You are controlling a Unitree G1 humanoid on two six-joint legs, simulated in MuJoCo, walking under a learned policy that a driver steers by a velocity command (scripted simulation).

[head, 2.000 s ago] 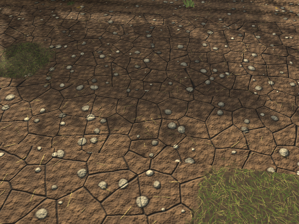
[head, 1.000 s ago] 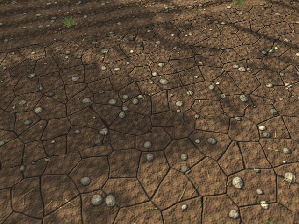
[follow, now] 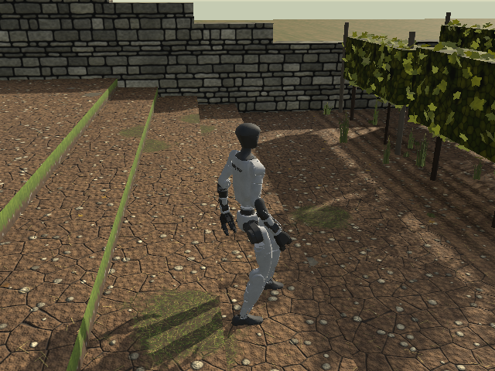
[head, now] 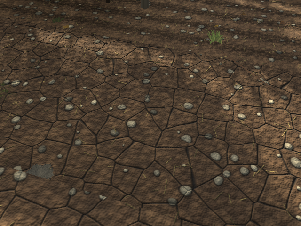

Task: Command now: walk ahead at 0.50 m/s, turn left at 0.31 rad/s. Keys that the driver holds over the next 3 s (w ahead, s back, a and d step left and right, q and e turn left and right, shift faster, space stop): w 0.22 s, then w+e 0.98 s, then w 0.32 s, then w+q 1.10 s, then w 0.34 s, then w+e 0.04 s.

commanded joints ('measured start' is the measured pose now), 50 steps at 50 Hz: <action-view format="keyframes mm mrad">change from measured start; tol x32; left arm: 1 -15 208 56 -21 -6 -11 -16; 50 -63 160 55 -94 -8 -28 31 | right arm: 1 -92 0 4 -97 7 -2 -5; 9 -257 -54 -44 -136 9 3 -28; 14 499 -193 -114 114 -17 -36 -85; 50 -40 0 -2 -122 -8 -32 -27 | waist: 1 -44 -67 130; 13 -253 86 -357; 18 -66 9 61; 50 -7 -48 55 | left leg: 1 13 -20 -33 -217 24 -3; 9 271 -114 92 -364 -180 41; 13 1447 252 -516 -474 51 374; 19 625 176 -144 -789 -95 199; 35 596 131 252 -173 544 79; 38 64 -142 54 609 -733 -67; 44 131 -19 -46 275 -491 -84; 50 575 -47 66 -243 396 -89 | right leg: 1 57 -367 213 -220 716 -223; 11 -12 -256 15 140 1062 -81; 13 -572 -33 101 694 -164 18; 14 -716 -52 256 830 -245 -26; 27 -282 -130 255 616 502 -1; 32 -456 -117 245 578 203 -29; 36 83 45 161 273 285 -104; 38 482 -269 796 126 823 -472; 46 -647 -45 458 167 112 -214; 50 -717 38 456 334 -226 -157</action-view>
